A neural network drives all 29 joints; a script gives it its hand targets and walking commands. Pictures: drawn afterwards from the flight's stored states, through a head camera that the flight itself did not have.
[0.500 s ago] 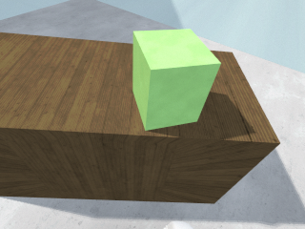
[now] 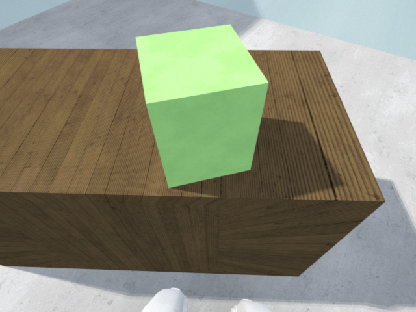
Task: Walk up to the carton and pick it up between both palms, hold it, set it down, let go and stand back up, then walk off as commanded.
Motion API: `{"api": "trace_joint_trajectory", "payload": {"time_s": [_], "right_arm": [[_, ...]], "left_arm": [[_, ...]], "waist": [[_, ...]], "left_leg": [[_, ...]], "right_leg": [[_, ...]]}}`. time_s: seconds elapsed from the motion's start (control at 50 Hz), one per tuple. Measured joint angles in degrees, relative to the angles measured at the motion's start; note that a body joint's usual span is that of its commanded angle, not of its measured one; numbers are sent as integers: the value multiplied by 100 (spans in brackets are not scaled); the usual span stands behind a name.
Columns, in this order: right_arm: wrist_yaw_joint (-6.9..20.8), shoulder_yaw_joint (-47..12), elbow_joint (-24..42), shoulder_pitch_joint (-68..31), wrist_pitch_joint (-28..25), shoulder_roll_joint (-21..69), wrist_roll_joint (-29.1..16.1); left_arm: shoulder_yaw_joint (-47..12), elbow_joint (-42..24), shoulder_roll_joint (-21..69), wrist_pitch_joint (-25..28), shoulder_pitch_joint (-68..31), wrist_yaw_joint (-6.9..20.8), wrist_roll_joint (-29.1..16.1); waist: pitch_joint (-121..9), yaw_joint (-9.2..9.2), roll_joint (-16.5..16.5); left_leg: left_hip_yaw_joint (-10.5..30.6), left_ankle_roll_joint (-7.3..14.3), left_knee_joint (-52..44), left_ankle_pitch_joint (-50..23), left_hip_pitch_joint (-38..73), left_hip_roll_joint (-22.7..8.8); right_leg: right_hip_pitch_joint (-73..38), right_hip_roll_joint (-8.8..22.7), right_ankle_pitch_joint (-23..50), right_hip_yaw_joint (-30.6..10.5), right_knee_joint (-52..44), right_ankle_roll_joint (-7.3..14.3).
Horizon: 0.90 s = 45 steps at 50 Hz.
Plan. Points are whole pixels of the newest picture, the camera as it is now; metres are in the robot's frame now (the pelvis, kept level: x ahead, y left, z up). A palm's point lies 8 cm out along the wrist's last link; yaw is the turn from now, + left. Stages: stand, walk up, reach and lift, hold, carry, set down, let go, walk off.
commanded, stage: walk up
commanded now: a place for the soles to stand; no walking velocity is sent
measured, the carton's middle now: (198, 109) +0.51 +0.06 +0.09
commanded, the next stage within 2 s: none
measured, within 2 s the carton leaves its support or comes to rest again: neither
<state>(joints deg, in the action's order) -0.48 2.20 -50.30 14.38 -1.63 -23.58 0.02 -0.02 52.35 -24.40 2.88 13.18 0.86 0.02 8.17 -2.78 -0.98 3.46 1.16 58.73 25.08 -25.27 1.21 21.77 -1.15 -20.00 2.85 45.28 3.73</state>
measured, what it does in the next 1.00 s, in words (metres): steps on the spot: left foot, then right foot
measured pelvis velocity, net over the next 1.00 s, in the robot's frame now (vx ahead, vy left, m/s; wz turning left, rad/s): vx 0.01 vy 0.03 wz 0.00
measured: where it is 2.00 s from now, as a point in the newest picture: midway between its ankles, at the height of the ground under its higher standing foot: outside the picture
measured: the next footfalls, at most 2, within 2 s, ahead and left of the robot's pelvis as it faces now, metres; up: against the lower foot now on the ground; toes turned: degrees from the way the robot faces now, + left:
left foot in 0.20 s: +0.06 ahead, +0.18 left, +0.00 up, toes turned +4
right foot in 0.40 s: -0.05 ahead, -0.05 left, +0.00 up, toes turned +0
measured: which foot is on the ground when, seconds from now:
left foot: up 0.00-0.18, down 0.20-1.00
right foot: down 0.00-0.24, up 0.26-0.38, down 0.40-1.00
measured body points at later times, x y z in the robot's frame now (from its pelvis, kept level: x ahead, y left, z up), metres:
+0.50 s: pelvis +0.00 +0.03 +0.00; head +0.01 +0.04 +0.45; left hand +0.08 +0.36 -0.12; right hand +0.08 -0.29 -0.10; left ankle +0.04 +0.16 -0.71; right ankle +0.04 -0.08 -0.71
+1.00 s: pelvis +0.01 +0.03 +0.00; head +0.03 +0.04 +0.45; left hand +0.10 +0.36 -0.11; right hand +0.09 -0.29 -0.11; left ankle +0.03 +0.17 -0.71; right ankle +0.04 -0.08 -0.71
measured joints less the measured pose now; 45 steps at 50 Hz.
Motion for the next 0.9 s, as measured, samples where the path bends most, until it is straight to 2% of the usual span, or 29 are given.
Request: {"api": "trace_joint_trajectory", "payload": {"time_s": [0.12,0.2,0.22,0.26,0.32,0.42,0.5,0.54,0.64,0.68,0.74,0.8,0.9], "right_arm": [[-23,0,2,1,65,-1,0],[-23,-1,1,4,41,-3,0],[-23,0,-2,2,9,-1,0],[-23,0,-20,1,-41,0,0],[-31,0,-20,0,-81,0,0],[-32,-1,-21,1,-119,0,0],[-32,-1,-22,0,-117,0,0],[-33,-1,-22,-1,-103,0,0],[-34,-1,-22,1,-97,0,0],[-34,0,-21,1,-105,0,0],[-34,-1,-22,0,-114,0,0],[-34,-1,-22,0,-114,0,0],[-40,-1,-22,0,-116,0,0]], "left_arm": [[-1,0,1,0,0,-27,0],[-1,0,2,-17,-2,-27,0],[-1,2,2,-40,-14,-27,0],[-1,3,3,-109,-24,-27,0],[0,0,-5,-165,-62,-27,0],[0,0,-5,-170,-100,-27,0],[0,0,-5,-170,-99,-27,0],[0,0,-5,-170,-99,-27,0],[0,0,-5,-170,-101,-27,0],[0,0,-5,-170,-106,-27,0],[0,0,-5,-178,-147,-27,0],[0,0,-5,-178,-161,-27,0],[0,0,-5,-175,-170,-27,0]], "waist": [[-60,82,-46],[-217,143,-48],[-241,178,-31],[-305,256,-1],[-356,311,27],[-335,294,169],[-321,249,183],[-323,196,183],[-322,161,158],[-331,191,156],[-331,215,157],[-334,203,173],[-334,189,173]], "left_leg": [[3,41,-112,2,28,-23],[-2,93,-1161,-46,418,-155],[-9,13,-1266,-262,447,-142],[-22,-78,-1269,-381,448,-99],[-18,-26,-1273,-371,439,-113],[-94,-109,-1273,-385,423,-92],[-91,-192,-1273,-385,421,-90],[-87,-135,-1253,-285,414,-84],[-85,137,-1241,-5,510,-78],[-82,24,-1329,-272,534,-89],[-71,-185,-1331,-255,533,-123],[-67,-240,-1331,-217,538,-134],[-68,-172,-1331,-208,529,-113]], "right_leg": [[0,-28,27,0,-1,1],[3,-25,21,6,5,-22],[-5,-1,10,-1,15,-33],[-6,57,-334,0,89,-34],[-5,65,-709,0,172,-34],[-4,200,-678,1,173,-34],[-5,212,19,1,55,-83],[-5,214,-21,1,54,-179],[-3,247,-88,2,54,-181],[-4,246,-99,1,54,-181],[-4,216,-175,2,54,-181],[-5,207,-112,2,44,-184],[-4,223,-172,1,44,-185]]}}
